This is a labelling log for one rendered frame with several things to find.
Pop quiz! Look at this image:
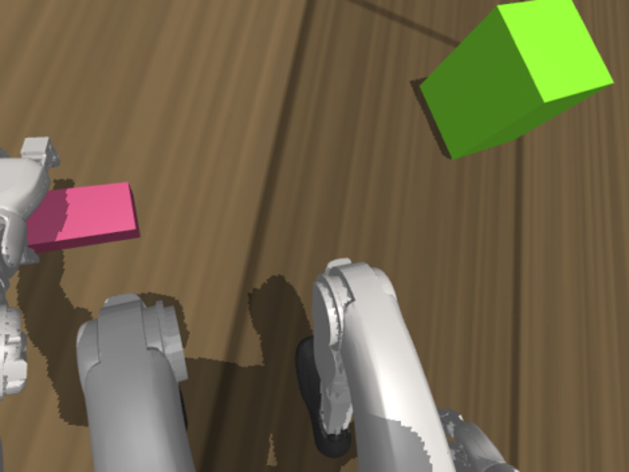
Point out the left robot arm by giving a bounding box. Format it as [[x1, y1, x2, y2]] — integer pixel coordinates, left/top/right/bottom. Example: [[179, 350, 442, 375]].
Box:
[[0, 208, 28, 472]]

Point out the right robot hand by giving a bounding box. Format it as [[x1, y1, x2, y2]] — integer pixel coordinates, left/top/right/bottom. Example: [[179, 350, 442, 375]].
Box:
[[436, 407, 507, 472]]

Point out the right robot foot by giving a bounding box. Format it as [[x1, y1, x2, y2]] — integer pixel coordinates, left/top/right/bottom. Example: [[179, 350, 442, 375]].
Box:
[[295, 336, 351, 458]]

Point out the left robot hand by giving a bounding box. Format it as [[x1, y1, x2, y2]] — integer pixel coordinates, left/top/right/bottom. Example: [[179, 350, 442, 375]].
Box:
[[0, 137, 61, 265]]

